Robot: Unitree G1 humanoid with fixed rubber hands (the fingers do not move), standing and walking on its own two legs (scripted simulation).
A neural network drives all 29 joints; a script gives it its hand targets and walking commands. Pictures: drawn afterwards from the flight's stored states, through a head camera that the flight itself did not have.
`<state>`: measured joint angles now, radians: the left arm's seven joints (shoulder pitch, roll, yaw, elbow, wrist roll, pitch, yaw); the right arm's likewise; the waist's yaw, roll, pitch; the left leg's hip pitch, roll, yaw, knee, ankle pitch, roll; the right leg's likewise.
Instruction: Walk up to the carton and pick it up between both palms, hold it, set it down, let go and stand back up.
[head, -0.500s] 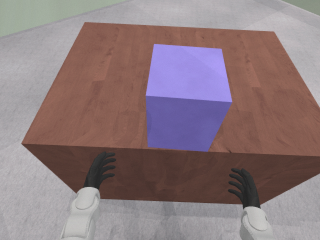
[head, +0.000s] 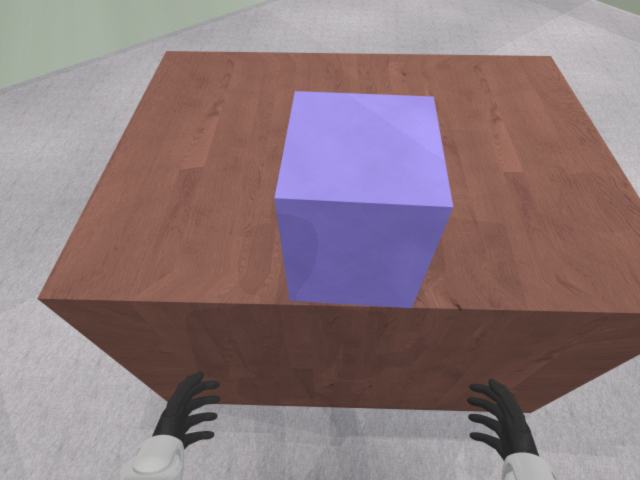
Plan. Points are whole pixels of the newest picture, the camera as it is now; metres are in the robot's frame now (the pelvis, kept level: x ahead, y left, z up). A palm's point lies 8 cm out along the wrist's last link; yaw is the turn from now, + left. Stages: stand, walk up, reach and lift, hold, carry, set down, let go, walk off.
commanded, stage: set down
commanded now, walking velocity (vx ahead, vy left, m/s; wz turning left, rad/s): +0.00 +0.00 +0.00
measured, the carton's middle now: (356, 205) +0.48 +0.01 +0.02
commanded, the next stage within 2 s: let go in 1.90 s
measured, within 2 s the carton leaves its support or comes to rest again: neither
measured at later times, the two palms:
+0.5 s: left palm (171, 390) +0.20 +0.22 -0.02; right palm (505, 418) +0.20 -0.17 -0.01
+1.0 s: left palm (176, 411) +0.18 +0.22 -0.04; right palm (513, 450) +0.17 -0.19 -0.04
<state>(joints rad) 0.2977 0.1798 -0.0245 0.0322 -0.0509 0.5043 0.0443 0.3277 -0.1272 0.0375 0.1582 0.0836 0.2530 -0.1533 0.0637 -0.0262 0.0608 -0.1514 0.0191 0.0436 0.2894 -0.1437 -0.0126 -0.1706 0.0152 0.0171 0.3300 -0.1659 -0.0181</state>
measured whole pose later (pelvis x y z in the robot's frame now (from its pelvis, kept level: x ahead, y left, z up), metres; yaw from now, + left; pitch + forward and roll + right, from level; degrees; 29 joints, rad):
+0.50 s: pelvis +0.04 +0.01 +0.00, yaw -1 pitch -3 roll -1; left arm 0.39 0.18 -0.04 0.14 -0.07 0.00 -0.02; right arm 0.45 -0.14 0.10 0.22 0.18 -0.19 -0.10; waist 0.06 -0.01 -0.02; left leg -0.02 0.03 0.06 0.30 -0.23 0.00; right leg 0.01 0.03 0.04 0.21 -0.17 0.00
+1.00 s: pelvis +0.03 +0.01 +0.00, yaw -2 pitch -1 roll +0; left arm 0.35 0.18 -0.02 0.14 -0.06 0.27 0.01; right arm 0.42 -0.10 0.04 0.23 0.09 0.02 -0.07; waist 0.05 -0.01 -0.01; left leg -0.07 0.04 0.07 0.28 -0.19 -0.01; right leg -0.07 0.03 0.05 0.25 -0.16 -0.01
